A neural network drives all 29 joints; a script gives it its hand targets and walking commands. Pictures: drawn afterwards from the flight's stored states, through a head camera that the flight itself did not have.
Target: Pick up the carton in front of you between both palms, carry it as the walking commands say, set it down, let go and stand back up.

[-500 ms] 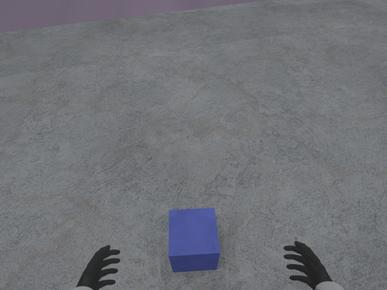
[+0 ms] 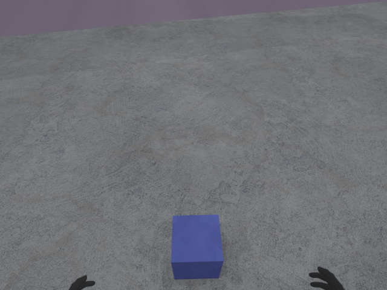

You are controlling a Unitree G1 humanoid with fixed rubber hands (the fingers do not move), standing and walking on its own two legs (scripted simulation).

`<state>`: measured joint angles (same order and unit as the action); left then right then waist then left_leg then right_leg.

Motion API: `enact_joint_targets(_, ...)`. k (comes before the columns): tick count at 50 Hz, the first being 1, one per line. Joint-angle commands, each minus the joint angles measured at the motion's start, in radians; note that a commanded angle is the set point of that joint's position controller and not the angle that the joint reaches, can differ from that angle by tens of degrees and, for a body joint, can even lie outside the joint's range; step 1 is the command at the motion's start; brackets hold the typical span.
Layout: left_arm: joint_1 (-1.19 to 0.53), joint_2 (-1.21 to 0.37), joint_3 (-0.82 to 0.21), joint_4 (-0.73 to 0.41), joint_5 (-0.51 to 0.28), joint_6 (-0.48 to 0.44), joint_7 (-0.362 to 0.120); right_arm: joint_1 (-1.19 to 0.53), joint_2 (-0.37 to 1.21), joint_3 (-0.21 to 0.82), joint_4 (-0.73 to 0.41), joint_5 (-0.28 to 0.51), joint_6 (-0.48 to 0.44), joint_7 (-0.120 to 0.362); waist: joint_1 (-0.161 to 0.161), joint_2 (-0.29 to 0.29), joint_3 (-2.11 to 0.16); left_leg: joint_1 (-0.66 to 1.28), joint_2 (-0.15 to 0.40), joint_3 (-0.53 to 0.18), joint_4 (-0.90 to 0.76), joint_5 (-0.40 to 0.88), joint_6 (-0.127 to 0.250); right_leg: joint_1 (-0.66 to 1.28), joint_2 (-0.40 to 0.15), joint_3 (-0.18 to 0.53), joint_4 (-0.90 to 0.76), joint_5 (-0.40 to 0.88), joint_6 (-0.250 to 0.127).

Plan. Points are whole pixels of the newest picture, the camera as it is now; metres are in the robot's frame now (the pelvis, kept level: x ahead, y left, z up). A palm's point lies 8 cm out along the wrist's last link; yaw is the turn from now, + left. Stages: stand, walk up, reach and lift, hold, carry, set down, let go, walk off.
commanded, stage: stand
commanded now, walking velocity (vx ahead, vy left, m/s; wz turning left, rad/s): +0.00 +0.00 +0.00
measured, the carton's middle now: (196, 247) +0.45 +0.00 -0.65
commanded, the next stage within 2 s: none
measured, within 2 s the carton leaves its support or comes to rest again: neither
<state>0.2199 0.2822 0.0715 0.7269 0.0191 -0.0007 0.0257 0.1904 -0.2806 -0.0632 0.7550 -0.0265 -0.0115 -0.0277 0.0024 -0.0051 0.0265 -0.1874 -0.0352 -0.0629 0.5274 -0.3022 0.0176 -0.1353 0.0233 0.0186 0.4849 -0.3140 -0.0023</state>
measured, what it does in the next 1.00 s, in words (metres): stands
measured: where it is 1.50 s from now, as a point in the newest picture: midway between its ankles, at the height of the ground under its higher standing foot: outside the picture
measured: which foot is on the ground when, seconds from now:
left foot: down 0.00-1.00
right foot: down 0.00-1.00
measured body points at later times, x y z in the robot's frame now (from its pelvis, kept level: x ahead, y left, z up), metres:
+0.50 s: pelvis -0.02 +0.00 +0.00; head -0.02 +0.01 +0.45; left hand +0.08 +0.29 -0.11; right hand +0.09 -0.29 -0.11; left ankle -0.01 +0.11 -0.74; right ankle -0.03 -0.12 -0.74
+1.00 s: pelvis -0.03 -0.01 +0.01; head -0.03 +0.00 +0.46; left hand +0.05 +0.29 -0.11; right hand +0.07 -0.30 -0.11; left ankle -0.01 +0.11 -0.74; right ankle -0.03 -0.12 -0.74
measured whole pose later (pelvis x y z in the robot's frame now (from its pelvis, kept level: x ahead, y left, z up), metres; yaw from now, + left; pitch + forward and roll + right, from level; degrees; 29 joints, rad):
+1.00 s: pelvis -0.03 -0.01 +0.01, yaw +2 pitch -4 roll +0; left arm 0.21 0.32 0.05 0.92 0.01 -0.02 0.03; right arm 0.18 -0.32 -0.04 0.95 -0.01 -0.02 -0.03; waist 0.00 0.00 0.05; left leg -0.16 -0.04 -0.08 0.42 -0.20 0.01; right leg -0.11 0.01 -0.01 0.41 -0.24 0.00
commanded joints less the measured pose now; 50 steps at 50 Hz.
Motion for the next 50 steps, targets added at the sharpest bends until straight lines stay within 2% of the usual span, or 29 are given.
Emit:
enact_joint_targets(1, -0.021, 0.133, 0.03, -0.055, -0.001, -0.017, 0.005, -0.025, -0.145, -0.033, -0.053, 0.002, -0.015, -0.005, -0.003, 0.017, -0.04, 0.015, 0.093, -0.073, -0.074, 0.315, 0.002, -0.003, -0.074, 0.049, -0.06, 0.246, 0.01)
enact_joint_targets(22, -0.017, 0.153, 0.017, 0.047, -0.005, -0.025, 0.004, -0.02, -0.16, -0.017, 0.051, 0.01, -0.018, -0.005, -0.004, 0.015, 0.008, -0.013, 0.099, -0.101, -0.148, 0.192, 0.0, 0.011, -0.098, 0.059, -0.122, 0.136, 0.005)
enact_joint_targets(50, -0.028, 0.179, 0.005, 0.148, -0.009, -0.028, 0.007, -0.024, -0.183, -0.003, 0.152, 0.017, -0.018, -0.009, -0.005, 0.01, 0.015, -0.007, 0.109, -0.116, -0.183, 0.185, -0.007, 0.009, -0.121, 0.068, -0.159, 0.113, -0.002)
